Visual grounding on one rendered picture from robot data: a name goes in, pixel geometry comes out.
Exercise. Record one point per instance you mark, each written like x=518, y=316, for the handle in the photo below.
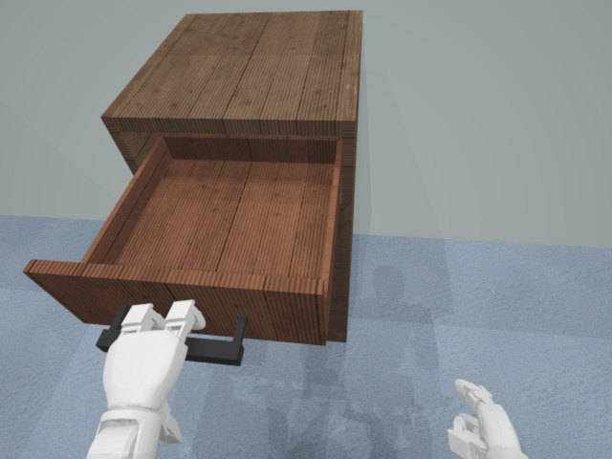
x=201, y=350

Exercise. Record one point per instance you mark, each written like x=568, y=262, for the left robot forearm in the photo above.
x=127, y=432

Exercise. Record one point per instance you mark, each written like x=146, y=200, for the cabinet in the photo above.
x=284, y=74

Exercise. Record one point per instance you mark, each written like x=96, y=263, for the right robot hand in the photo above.
x=472, y=438

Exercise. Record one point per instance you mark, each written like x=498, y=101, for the drawer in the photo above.
x=244, y=225

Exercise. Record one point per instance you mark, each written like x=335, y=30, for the left robot hand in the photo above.
x=142, y=366

